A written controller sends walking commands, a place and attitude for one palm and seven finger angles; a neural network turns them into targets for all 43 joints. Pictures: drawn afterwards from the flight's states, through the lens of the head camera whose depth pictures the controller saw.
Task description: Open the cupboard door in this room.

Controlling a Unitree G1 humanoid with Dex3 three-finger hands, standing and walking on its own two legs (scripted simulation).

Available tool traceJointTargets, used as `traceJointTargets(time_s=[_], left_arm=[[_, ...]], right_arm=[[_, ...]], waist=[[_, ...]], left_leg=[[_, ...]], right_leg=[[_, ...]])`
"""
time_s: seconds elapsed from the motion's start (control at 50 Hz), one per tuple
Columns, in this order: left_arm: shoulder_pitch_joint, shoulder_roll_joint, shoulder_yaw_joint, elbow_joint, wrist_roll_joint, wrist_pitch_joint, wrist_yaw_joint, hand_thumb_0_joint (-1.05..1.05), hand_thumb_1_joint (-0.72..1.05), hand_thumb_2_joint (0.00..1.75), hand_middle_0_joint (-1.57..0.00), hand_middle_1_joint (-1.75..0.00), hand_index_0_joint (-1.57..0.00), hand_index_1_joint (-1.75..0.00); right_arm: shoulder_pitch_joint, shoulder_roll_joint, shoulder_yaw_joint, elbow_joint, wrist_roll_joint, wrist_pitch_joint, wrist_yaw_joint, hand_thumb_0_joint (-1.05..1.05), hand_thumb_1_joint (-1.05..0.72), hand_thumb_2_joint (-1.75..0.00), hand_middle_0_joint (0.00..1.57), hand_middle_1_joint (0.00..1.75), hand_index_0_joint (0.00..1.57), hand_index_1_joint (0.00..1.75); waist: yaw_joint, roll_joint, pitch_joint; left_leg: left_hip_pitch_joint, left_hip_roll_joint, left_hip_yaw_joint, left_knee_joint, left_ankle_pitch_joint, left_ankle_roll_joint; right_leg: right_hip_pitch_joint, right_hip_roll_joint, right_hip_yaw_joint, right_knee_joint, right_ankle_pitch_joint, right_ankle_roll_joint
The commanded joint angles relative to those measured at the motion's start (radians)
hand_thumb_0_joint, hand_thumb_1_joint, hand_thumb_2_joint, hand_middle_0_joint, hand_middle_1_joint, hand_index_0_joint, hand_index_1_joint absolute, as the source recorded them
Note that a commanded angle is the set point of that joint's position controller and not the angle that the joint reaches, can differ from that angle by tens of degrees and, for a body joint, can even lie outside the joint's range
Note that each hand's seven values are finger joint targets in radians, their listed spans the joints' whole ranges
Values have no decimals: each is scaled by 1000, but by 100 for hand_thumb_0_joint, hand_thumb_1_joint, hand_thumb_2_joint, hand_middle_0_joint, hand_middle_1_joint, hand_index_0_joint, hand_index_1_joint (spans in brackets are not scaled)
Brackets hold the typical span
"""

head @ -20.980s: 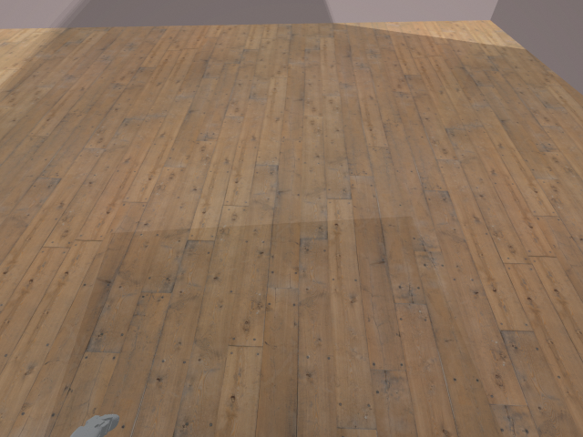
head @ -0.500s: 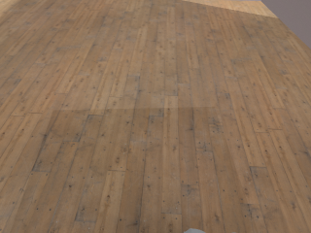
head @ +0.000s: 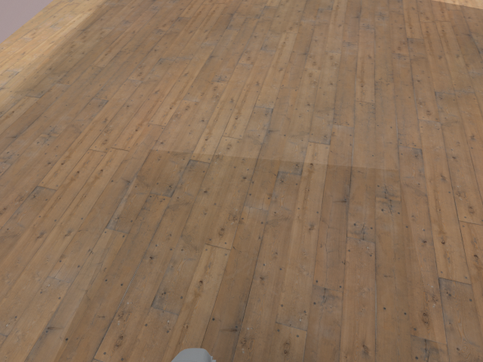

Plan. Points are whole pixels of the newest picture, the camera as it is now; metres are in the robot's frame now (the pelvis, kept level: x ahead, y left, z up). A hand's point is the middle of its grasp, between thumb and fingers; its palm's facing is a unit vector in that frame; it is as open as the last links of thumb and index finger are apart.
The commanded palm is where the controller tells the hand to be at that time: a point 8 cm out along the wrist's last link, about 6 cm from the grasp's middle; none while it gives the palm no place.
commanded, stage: turn or walk to find it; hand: left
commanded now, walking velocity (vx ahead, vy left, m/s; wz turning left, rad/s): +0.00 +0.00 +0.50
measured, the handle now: out of the picture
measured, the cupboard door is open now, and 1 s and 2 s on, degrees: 0 0 0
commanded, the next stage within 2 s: none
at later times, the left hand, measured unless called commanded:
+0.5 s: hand out of the picture +0.06 +0.25 -0.16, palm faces +0.22 -0.94 -0.26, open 7.4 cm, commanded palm none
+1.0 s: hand out of the picture -0.10 +0.22 -0.19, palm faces +0.52 -0.82 -0.24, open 7.4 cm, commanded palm none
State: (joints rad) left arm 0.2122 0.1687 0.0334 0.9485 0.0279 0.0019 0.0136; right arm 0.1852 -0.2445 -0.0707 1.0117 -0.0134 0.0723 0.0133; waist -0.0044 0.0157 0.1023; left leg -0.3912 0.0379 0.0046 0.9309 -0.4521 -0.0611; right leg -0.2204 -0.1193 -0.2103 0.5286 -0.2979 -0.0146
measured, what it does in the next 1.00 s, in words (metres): steps on the spot, turning left: left foot, then right foot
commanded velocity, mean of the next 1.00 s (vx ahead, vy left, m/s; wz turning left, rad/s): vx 0.00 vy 0.00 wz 0.50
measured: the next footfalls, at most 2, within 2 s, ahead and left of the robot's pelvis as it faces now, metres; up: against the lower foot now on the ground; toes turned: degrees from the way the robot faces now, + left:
left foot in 0.12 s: +0.01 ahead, +0.15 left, +0.00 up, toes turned +8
right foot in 0.56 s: +0.07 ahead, -0.10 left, +0.00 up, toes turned +11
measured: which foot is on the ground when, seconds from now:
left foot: up 0.00-0.10, down 0.12-0.56, up 0.58-0.96, down 0.98-1.00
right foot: down 0.00-0.12, up 0.14-0.54, down 0.56-0.98, up 1.00-1.00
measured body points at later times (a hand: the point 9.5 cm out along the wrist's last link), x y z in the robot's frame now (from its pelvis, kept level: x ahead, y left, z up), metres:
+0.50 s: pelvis -0.01 +0.02 +0.00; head +0.03 +0.02 +0.45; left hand +0.05 +0.30 -0.14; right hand +0.11 -0.21 -0.15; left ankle -0.03 +0.14 -0.74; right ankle +0.02 -0.11 -0.71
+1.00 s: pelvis -0.03 +0.01 -0.02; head +0.00 +0.05 +0.43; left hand -0.13 +0.26 -0.17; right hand +0.17 -0.18 -0.15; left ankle -0.10 +0.11 -0.74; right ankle +0.03 -0.10 -0.74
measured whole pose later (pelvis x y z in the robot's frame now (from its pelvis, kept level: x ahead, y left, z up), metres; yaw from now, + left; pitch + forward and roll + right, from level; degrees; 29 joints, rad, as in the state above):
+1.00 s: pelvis -0.03 +0.01 -0.02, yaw +30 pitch +0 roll +0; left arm 0.23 0.24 0.06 0.94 0.02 0.03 0.01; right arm 0.15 -0.24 -0.06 0.96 -0.01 0.04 0.02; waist 0.01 -0.04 0.11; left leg -0.27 0.03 0.06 0.61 -0.31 -0.02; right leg -0.31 -0.19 -0.25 0.70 -0.37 0.05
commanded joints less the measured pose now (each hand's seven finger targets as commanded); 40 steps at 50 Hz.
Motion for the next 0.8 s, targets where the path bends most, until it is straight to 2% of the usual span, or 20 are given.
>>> traceJointTargets(time_s=[0.0,0.06,0.08,0.1,0.12,0.14,0.18,0.2,0.24,0.4,0.46,0.5,0.52,0.54,0.56,0.58,0.62,0.64,0.72,0.78], left_arm=[[87,248,68,-22,3,-6,14,0,90,90,-20,-30,-20,-30],[49,248,72,-24,-7,4,12,0,90,90,-20,-30,-20,-30],[55,221,68,-33,-16,11,9,0,90,90,-20,-30,-20,-30],[44,158,53,-62,-20,16,2,0,90,90,-20,-30,-20,-30],[-20,143,36,-89,-12,26,7,0,90,90,-20,-30,-20,-30],[-65,147,41,-85,-14,35,13,0,90,90,-20,-30,-20,-30],[-76,159,48,-62,-16,33,0,0,90,90,-20,-30,-20,-30],[-42,157,49,-48,-14,30,-5,0,90,90,-20,-30,-20,-30],[-29,155,46,-43,-14,27,-7,0,90,90,-20,-30,-20,-30],[-93,142,37,-93,-20,26,0,0,90,90,-20,-30,-20,-30],[-37,140,37,-88,-23,19,3,0,90,90,-20,-30,-20,-30],[42,162,43,-72,-22,4,4,0,90,90,-20,-30,-20,-30],[73,218,53,-69,-12,-9,10,0,90,90,-20,-30,-20,-30],[91,298,69,-73,1,-15,17,0,90,90,-20,-30,-20,-30],[82,302,71,-89,-7,-11,18,0,90,90,-20,-30,-20,-30],[25,277,73,-100,-10,-11,22,0,90,90,-20,-30,-20,-30],[-69,212,54,-124,-9,-7,22,0,90,90,-20,-30,-20,-30],[-83,196,48,-131,-7,-11,21,0,90,90,-20,-30,-20,-30],[-35,210,52,-115,-1,-11,19,0,90,90,-20,-30,-20,-30],[21,235,61,-93,2,-7,17,0,90,90,-20,-30,-20,-30]], right_arm=[[-71,-32,4,-100,7,-39,-3,0,-90,-90,20,30,20,30],[0,-57,2,-86,3,-53,-5,0,-90,-90,20,30,20,30],[35,-111,-10,-82,1,-64,-3,0,-90,-90,20,30,20,30],[76,-205,-32,-87,-6,-68,-5,0,-90,-90,20,30,20,30],[117,-240,-40,-69,-5,-58,-14,0,-90,-90,20,30,20,30],[107,-222,-40,-62,-7,-60,-26,0,-90,-90,20,30,20,30],[17,-172,-23,-86,-10,-59,-34,0,-90,-90,20,30,20,30],[-11,-156,-18,-97,-9,-64,-35,0,-90,-90,20,30,20,30],[-2,-157,-18,-100,-6,-70,-34,0,-90,-90,20,30,20,30],[26,-167,-36,-111,-12,-57,-26,0,-90,-90,20,30,20,30],[-13,-173,-43,-129,-13,-50,-23,0,-90,-90,20,30,20,30],[-29,-155,-44,-135,-5,-48,-21,0,-90,-90,20,30,20,30],[-10,-110,-38,-142,3,-51,-15,0,-90,-90,20,30,20,30],[-7,-50,-26,-170,6,-55,-10,0,-90,-90,20,30,20,30],[-23,-92,-39,-174,-3,-42,-14,0,-90,-90,20,30,20,30],[-26,-94,-42,-161,-6,-30,-13,0,-90,-90,20,30,20,30],[1,-84,-42,-124,-10,-20,1,0,-90,-90,20,30,20,30],[29,-74,-36,-113,-11,-18,6,0,-90,-90,20,30,20,30],[11,-62,-29,-113,-8,-11,11,0,-90,-90,20,30,20,30],[-50,-57,-19,-128,-4,-18,10,0,-90,-90,20,30,20,30]], waist=[[61,-229,-142],[10,-181,-167],[-15,-40,-200],[-35,249,-195],[-66,277,-181],[-66,270,-157],[-28,184,-89],[-5,144,-108],[-5,118,-137],[-27,139,-127],[-1,164,-142],[41,101,-163],[50,-36,-181],[59,-296,-176],[64,-257,-159],[40,-245,-118],[-8,-147,-58],[-20,-162,-68],[3,-202,-66],[36,-203,-83]], left_leg=[[-13,-17,63,-182,-11,11],[174,-13,85,-454,191,28],[326,61,-9,-557,348,57],[442,289,-311,-574,672,155],[384,372,-365,-598,767,249],[337,343,-352,-600,731,260],[265,255,-274,-590,678,243],[283,231,-233,-580,685,228],[316,197,-198,-568,745,217],[270,188,-296,-548,696,234],[196,161,-327,-516,664,218],[101,105,-309,-431,556,163],[-33,31,-246,-321,352,105],[-195,-114,-75,-104,-55,35],[-178,-82,-98,91,-157,38],[-178,-59,-117,217,-123,40],[-163,-20,-89,312,5,28],[-155,-19,-69,315,43,18],[-122,-8,-15,208,51,-4],[-96,-3,19,53,3,-6]], right_leg=[[186,-240,164,-106,546,-122],[92,-217,95,8,447,-47],[-34,-173,51,138,305,5],[-278,-38,8,329,-159,78],[-315,-6,87,460,-369,86],[-333,-9,154,533,-335,85],[-337,-7,183,581,-205,84],[-331,-2,177,582,-165,90],[-321,12,179,561,-133,98],[-232,55,178,328,-159,103],[-99,87,156,156,-101,91],[76,81,150,-89,88,84],[221,-47,261,-191,131,54],[279,-304,512,-227,263,-59],[140,-385,529,-246,256,-142],[59,-350,514,-260,184,-155],[-8,-250,335,-230,181,-114],[-3,-217,269,-217,219,-97],[18,-212,189,-222,219,-91],[81,-236,180,-197,299,-113]])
